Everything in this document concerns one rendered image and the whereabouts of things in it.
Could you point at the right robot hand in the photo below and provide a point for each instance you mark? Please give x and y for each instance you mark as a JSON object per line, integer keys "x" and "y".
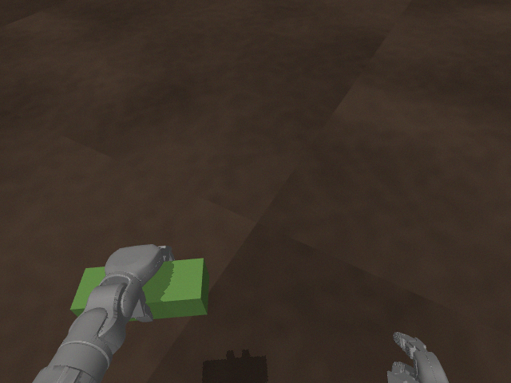
{"x": 427, "y": 368}

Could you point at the left robot hand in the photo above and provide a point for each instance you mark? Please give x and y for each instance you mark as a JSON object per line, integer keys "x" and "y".
{"x": 141, "y": 261}

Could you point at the carton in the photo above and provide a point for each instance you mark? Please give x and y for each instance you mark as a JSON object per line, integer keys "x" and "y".
{"x": 178, "y": 289}

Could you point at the left robot arm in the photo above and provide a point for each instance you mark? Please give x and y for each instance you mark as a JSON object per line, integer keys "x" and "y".
{"x": 95, "y": 335}

